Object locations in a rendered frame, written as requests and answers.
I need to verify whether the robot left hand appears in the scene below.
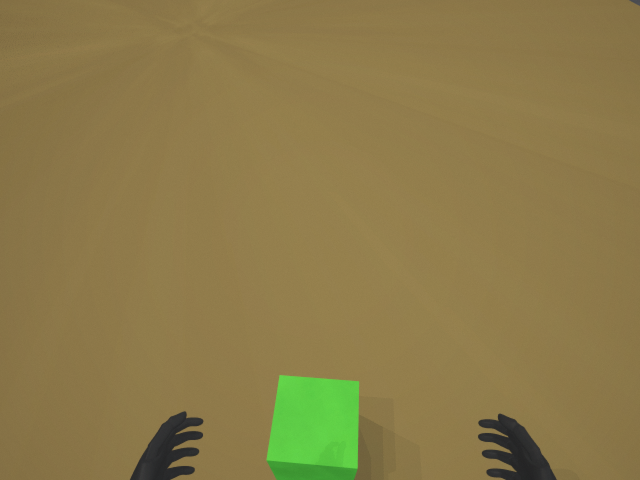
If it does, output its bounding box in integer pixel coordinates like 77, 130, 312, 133
130, 411, 203, 480

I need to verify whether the robot right hand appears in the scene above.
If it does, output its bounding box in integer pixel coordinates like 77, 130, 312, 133
478, 414, 557, 480

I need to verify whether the carton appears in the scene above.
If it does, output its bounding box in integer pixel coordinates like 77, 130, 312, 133
266, 375, 359, 480

